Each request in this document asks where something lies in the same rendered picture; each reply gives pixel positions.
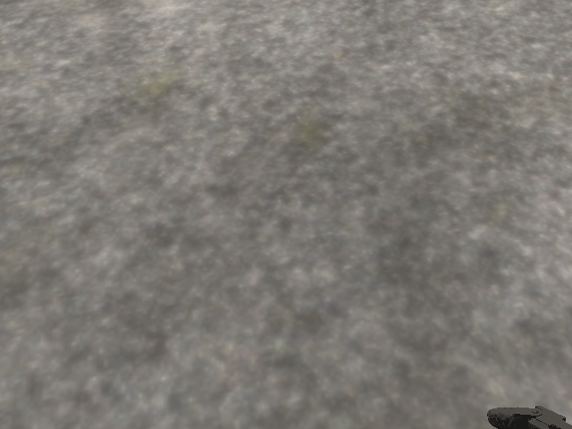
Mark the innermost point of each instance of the robot right hand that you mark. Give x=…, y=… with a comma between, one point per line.
x=526, y=418

